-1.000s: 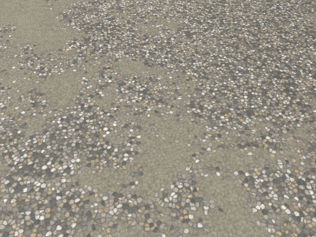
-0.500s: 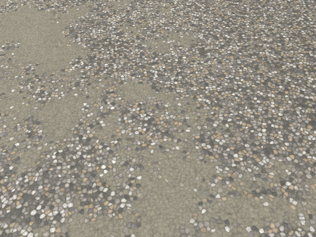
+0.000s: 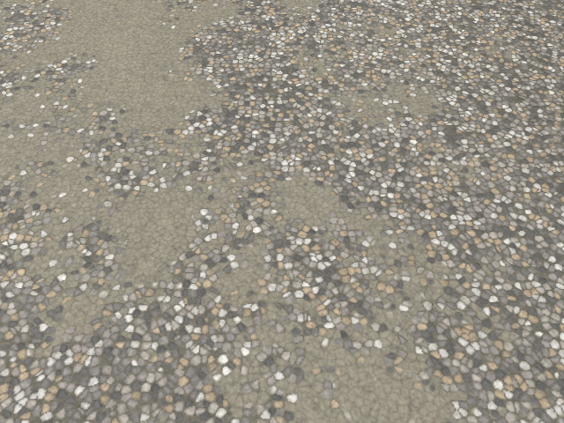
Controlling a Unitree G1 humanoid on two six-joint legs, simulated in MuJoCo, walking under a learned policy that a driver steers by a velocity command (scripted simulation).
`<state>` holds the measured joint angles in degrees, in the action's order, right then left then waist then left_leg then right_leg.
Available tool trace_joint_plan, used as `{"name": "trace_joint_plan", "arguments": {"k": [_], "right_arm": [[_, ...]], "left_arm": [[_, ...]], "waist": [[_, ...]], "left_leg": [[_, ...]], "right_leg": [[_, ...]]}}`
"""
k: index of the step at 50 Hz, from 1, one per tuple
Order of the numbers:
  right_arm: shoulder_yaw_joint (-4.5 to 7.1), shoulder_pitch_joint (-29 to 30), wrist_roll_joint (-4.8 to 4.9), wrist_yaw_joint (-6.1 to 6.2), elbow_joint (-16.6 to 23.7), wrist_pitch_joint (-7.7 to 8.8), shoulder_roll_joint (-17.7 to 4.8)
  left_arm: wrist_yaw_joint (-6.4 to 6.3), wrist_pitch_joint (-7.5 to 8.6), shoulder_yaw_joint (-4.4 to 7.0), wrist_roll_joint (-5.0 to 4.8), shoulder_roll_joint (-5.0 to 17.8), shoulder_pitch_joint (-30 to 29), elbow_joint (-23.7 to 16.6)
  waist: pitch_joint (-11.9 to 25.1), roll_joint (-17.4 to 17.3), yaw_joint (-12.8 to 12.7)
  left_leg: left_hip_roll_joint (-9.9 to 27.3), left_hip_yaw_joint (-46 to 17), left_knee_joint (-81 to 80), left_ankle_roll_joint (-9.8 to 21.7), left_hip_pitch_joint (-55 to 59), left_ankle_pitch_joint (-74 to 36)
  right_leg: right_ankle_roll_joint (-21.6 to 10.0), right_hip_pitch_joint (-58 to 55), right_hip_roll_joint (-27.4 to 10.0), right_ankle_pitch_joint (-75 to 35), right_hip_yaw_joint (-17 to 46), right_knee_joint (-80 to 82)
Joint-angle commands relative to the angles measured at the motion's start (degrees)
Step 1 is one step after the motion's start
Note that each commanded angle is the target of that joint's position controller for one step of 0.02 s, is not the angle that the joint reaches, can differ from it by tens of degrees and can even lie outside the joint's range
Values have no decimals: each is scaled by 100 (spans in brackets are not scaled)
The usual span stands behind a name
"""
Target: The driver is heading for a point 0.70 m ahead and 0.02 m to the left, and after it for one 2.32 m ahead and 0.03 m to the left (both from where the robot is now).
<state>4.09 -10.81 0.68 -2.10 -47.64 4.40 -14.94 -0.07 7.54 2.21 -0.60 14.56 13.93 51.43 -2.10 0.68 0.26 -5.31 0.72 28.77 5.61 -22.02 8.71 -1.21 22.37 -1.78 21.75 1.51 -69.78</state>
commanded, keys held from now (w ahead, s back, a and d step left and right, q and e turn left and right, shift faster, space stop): w+q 0.12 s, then w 0.88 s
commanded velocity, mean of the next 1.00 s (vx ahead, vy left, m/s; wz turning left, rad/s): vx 0.50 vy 0.00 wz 0.19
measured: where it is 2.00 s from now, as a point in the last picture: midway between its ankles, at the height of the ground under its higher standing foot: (247, 214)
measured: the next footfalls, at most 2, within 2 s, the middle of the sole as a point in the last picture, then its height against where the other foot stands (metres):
right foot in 0.38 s outside the picture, level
left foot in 0.92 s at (219, 347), level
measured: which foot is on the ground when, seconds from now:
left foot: down 0.00-0.40, up 0.42-0.90, down 0.92-1.00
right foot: up 0.00-0.36, down 0.38-0.92, up 0.94-1.00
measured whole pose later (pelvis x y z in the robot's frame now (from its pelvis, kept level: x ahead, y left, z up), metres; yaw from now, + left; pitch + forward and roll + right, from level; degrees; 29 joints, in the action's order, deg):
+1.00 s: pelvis +0.54 +0.06 +0.00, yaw +10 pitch +2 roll -1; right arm 2.5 -5.4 0.3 -1.6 -41.8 5.4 -14.6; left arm 0.4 4.6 2.4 -1.4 16.4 20.6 51.6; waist -1.0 1.1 -2.4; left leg -0.9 2.0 31.0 3.0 -24.6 9.1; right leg -1.6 15.6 -0.2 26.2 2.4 -59.8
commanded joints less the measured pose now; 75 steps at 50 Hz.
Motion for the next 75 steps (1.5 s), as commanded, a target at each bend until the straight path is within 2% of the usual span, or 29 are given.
{"name": "trace_joint_plan", "arguments": {"k": [1, 5, 9, 14, 17, 19, 20, 21, 22, 23, 25, 29, 35, 41, 43, 45, 46, 47, 48, 49, 51, 52, 57, 63, 68, 71, 73, 74, 75], "right_arm": [[107, -104, -48, 51, 431, 62, -548], [195, -459, 14, 206, 411, 66, -875], [164, -838, 50, 283, 314, 13, -788], [134, -1290, 44, 278, 93, -12, -774], [169, -1264, 14, 313, 73, -84, -888], [104, -990, -21, 292, 196, -99, -765], [6, -1017, -127, 278, 327, -68, -552], [-110, -1834, 38, 243, 259, 24, -148], [-36, -1577, 112, 235, 209, 75, -659], [28, -949, 146, 219, 351, 99, -881], [33, -450, -7, 222, 475, 101, -734], [-1, -573, -26, 229, 487, 4, -393], [-95, 542, -41, 189, 790, 44, -216], [-95, 1390, 46, 29, 1131, 117, -341], [-51, 1227, 38, -9, 1129, 150, -475], [145, 46, -4, 37, 774, 158, -831], [272, -1039, -73, 99, 562, 149, -1240], [375, -1449, -94, 92, 443, 101, -1711], [238, -1532, -25, 80, 440, 83, -1191], [149, -1098, -9, 86, 492, 89, -970], [56, -365, -71, 56, 590, 88, -696], [17, -198, -115, 41, 600, 115, -583], [86, -357, -77, 88, 354, 211, -779], [94, -890, -8, 194, 36, 124, -930], [116, -1291, 35, 224, -254, -11, -1014], [155, -1151, 52, 259, -302, -89, -1126], [76, -1017, 10, 283, -231, -127, -959], [-92, -1459, -73, 260, -51, -42, -460], [-180, -1713, -50, 214, -152, 92, -226]], "left_arm": [[-53, 64, 229, 93, 717, -84, -575], [-111, -103, 206, 170, 509, -599, -850], [-33, -65, 125, 122, 299, -1352, -1042], [103, 31, 128, 54, 482, -1982, -1328], [149, 99, 170, 47, 643, -1763, -1357], [109, 128, 322, 110, 947, -484, -1034], [82, 115, 412, 152, 1316, 546, -902], [131, 33, 502, 110, 1520, 1037, -650], [150, 7, 366, -26, 984, 1006, -668], [131, -28, 291, -32, 751, 570, -753], [156, -79, 211, 64, 616, -4, -855], [172, -40, 203, 61, 661, 28, -729], [63, -145, 266, -20, 920, 464, -485], [34, -278, 283, -78, 1026, 936, -187], [3, -337, 316, -83, 1125, 867, -157], [-19, -385, 282, -67, 1072, 717, -192], [-34, -373, 173, 43, 842, 673, -346], [4, -251, -33, 42, 168, 1359, -427], [35, -140, 64, -52, 625, 1168, -341], [63, -81, 162, -170, 967, 647, -517], [27, -102, 176, -49, 874, 155, -619], [20, -166, 198, -15, 812, 259, -601], [-23, -367, 172, 45, 540, 2, -702], [74, -287, 96, 19, 353, -1120, -996], [233, -212, 73, -44, 413, -1794, -1317], [283, -166, 146, -31, 617, -1407, -1277], [203, -165, 382, 22, 1079, 179, -816], [152, -186, 519, 140, 1663, 1005, -702], [181, -226, 479, 59, 1541, 1229, -599]], "waist": [[620, -109, -126], [283, -249, -64], [219, -474, 278], [81, -530, 537], [136, -684, 345], [968, -622, -298], [1801, 10, -648], [2341, 1788, -396], [1866, 1177, -541], [1019, 623, -540], [313, 6, -255], [315, 390, 0], [131, 310, -303], [-121, 386, -491], [-16, 456, -307], [713, 362, 318], [1555, -124, 727], [2258, -1617, 468], [2300, -1380, 640], [1411, -1023, 575], [584, -399, 241], [496, -529, 35], [203, -416, -104], [-31, -373, 281], [-212, -424, 459], [45, -592, 141], [1083, -406, -597], [2061, 652, -629], [2581, 1507, -583]], "left_leg": [[1583, -2303, -1577, 1202, 1460, -1100], [1326, -1746, -1784, 1142, 812, -1461], [999, -1330, -1676, 739, 737, -1036], [1444, -1803, -1254, 686, 1723, -942], [1648, -2024, -817, 581, 2251, -1789], [1188, -1660, 504, 348, 1903, -3112], [737, -1285, 2132, 131, 802, -1793], [-70, -842, 3882, -260, -1283, 1913], [238, -1213, 4494, -222, -2042, 2354], [495, -1071, 4559, -216, -2301, 1817], [932, -703, 3990, -295, -1993, 1080], [1188, -471, 3155, -449, -1514, 696], [1096, -239, 1121, -560, -1414, -1009], [892, -183, 213, -380, -1342, -868], [794, -117, 14, -231, -953, -485], [546, 115, -223, 41, 830, -510], [1425, -818, -1, 414, 2550, -783], [2707, -3363, -447, 1303, 4528, 201], [2766, -4161, -983, 1299, 4477, 947], [2568, -3379, -1111, 1044, 3745, 924], [2116, -2254, -1433, 837, 2201, 3], [1957, -1941, -1606, 785, 1747, -319], [1795, -1171, -2133, 903, 1205, -1009], [1584, -563, -2173, 619, 1500, -983], [1943, -665, -1775, 556, 2330, -1103], [2013, -645, -1185, 385, 2606, -2299], [1495, -200, 684, 85, 1901, -3142], [835, 130, 2899, -284, -148, -1156], [198, -457, 4067, -412, -1496, 2470]], "right_leg": [[40, 1329, -495, -390, 383, 369], [356, 1375, -377, -1237, 158, 1713], [334, 923, -88, -2789, 40, 3423], [108, 1117, -15, -2605, 94, 4093], [-135, 831, 90, -1867, -13, 4356], [-541, -1117, 4, -2175, 37, 4435], [-1005, -2845, -969, -2446, 1107, 4214], [-1832, -4531, -2051, -1299, 3486, 4745], [-1650, -4311, -2029, -196, 3927, 5119], [-1400, -3520, -1832, -261, 3160, 5269], [-1261, -2190, -1397, -1329, 2177, 5601], [-1285, -1504, -1054, -2359, 1286, 6018], [-1062, -1487, -801, -2683, 468, 6189], [-957, -2195, -1191, -2524, 581, 5855], [-850, -2418, -1294, -3017, 605, 5539], [-614, -2160, -903, -4406, 236, 4177], [-393, -1109, -580, -3376, -46, 2539], [-10, 1262, 403, -40, -225, 468], [-58, 1982, 272, 1137, 507, -288], [-128, 2357, -22, 718, 465, -451], [-91, 1976, -451, -152, 239, 127], [-70, 1615, -594, -385, 284, 352], [159, 1646, -687, -1280, 207, 1292], [162, 1541, -454, -2751, -15, 3162], [-11, 1662, -292, -2280, -63, 3852], [-256, 881, -59, -1708, -245, 4118], [-614, -1527, -52, -2009, -244, 4134], [-1346, -3878, -1524, -1906, 1830, 4058], [-1831, -4671, -2145, -1006, 3857, 4930]]}}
